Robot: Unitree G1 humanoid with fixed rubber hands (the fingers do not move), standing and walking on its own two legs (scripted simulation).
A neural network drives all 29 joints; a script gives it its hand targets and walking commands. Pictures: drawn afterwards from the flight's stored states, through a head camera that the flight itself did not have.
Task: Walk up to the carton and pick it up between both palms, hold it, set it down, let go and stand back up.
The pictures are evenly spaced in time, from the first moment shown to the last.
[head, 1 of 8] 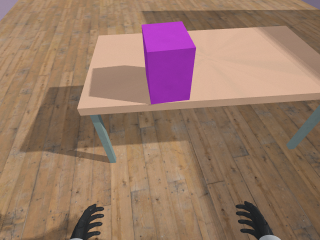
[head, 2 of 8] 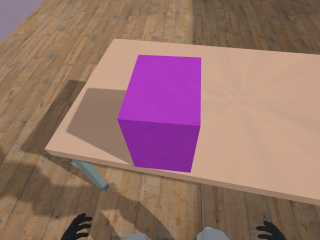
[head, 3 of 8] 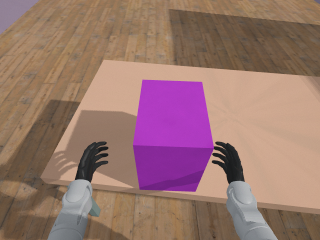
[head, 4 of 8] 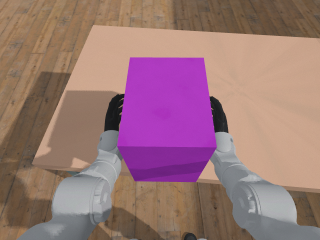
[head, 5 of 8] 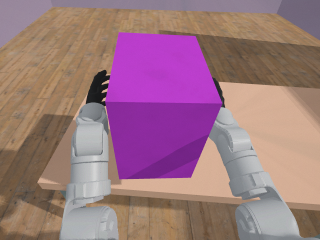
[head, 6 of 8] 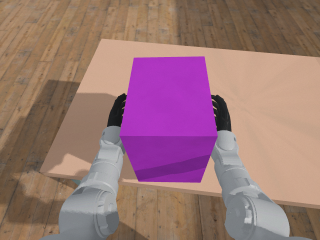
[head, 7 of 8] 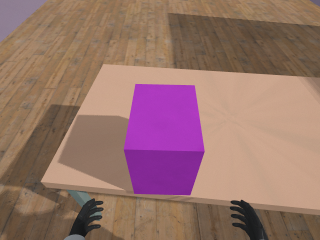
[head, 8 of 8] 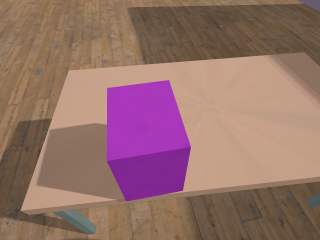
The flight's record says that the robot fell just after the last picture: no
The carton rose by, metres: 0.21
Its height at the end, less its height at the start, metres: +0.00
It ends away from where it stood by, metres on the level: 0.02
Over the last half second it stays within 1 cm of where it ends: yes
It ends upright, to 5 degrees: yes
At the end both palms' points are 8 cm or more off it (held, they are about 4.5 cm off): yes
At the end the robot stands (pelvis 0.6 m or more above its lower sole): yes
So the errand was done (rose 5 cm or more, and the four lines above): yes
